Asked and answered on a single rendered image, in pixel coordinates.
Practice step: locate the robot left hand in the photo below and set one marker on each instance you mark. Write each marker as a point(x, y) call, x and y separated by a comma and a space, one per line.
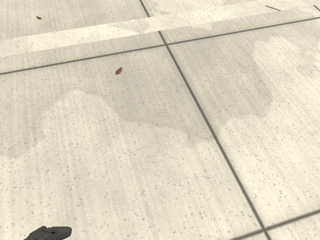
point(50, 233)

